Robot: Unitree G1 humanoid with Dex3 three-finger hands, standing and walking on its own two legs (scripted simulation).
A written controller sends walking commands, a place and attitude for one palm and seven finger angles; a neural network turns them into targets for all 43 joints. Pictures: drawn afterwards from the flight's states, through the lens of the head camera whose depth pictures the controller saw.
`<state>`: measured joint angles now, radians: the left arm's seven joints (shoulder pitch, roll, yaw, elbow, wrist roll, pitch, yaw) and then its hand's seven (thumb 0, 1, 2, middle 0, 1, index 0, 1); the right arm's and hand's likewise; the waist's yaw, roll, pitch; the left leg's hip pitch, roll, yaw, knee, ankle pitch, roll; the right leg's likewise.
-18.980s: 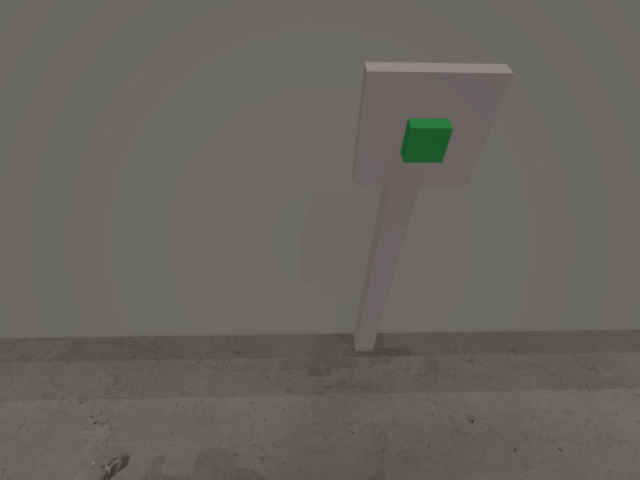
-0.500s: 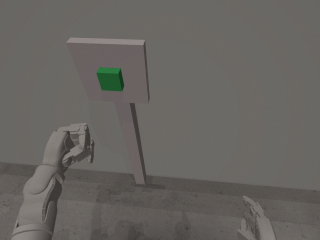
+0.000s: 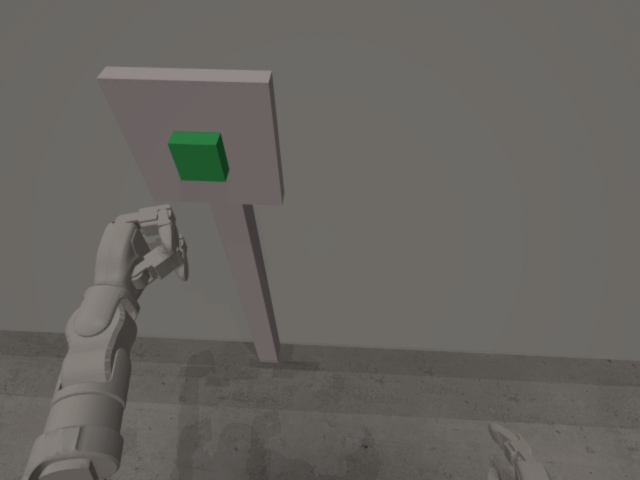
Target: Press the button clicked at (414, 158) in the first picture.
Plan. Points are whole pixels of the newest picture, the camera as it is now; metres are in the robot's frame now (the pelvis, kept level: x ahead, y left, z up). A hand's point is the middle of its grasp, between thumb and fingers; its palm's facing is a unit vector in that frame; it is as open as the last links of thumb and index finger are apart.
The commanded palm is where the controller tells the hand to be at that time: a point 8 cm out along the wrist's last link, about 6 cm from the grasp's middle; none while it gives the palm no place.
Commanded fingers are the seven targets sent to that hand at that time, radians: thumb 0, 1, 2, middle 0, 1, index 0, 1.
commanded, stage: aim a knuckle at the button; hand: left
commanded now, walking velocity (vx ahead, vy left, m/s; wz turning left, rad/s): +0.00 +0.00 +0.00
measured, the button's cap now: (200, 155) +0.52 +0.19 +0.12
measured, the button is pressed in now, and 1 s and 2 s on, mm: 0 0 6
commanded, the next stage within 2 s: press the button with the knuckle in 1.06 s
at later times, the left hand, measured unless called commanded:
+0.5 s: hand (206, 216) +0.43 +0.17 +0.09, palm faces +0.00 -1.00 -0.01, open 3.1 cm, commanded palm +0.39 +0.22 +0.09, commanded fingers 0.00 0.90 0.90 -1.30 -1.50 -1.30 -1.50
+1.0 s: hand (211, 223) +0.42 +0.17 +0.09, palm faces +0.00 -1.00 -0.01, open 3.1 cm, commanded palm +0.39 +0.22 +0.09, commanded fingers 0.00 0.90 0.90 -1.30 -1.50 -1.30 -1.50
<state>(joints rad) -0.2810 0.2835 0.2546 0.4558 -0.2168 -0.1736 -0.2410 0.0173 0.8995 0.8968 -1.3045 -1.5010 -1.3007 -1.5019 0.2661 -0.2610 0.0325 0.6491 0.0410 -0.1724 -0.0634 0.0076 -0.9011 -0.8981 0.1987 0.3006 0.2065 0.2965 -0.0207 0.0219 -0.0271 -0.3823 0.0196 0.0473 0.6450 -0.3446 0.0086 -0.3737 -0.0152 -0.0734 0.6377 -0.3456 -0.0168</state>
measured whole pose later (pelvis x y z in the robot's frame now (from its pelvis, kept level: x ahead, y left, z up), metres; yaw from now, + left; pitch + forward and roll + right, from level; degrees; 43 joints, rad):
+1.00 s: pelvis -0.01 +0.00 -0.01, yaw -1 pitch +9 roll +0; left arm -0.62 0.30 0.27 0.89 -0.15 -0.31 -0.18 0.02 0.90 0.90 -1.30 -1.50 -1.30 -1.50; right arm 0.30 -0.26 0.02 0.64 0.04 -0.04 -0.03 0.00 -0.90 -0.90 0.20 0.30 0.21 0.30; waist -0.07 0.02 -0.06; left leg -0.52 0.03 0.06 0.72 -0.35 0.01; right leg -0.52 -0.01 -0.06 0.71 -0.35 -0.02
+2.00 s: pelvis -0.02 +0.00 -0.02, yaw -1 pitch +12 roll -1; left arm -0.82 0.40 0.35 1.13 -0.11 -0.36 -0.21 -0.02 0.82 0.92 -1.30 -1.50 -1.31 -1.50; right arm 0.38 -0.27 0.02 0.68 0.02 0.00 -0.02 0.00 -0.90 -0.90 0.20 0.30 0.21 0.30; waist -0.12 0.02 -0.06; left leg -0.63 0.04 0.05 0.78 -0.37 0.01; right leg -0.61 0.00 -0.07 0.75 -0.36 -0.02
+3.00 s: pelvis -0.04 +0.01 -0.03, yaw -1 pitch +14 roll -2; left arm -0.92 0.45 0.35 1.19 -0.09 -0.35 -0.19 -0.03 0.77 0.95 -1.30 -1.50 -1.33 -1.50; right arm 0.42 -0.28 0.04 0.66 0.00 -0.05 -0.01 0.00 -0.90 -0.90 0.20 0.30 0.21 0.30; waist -0.15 0.02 -0.07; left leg -0.75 0.04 0.03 0.86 -0.36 0.02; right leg -0.72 0.00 -0.08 0.80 -0.33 -0.02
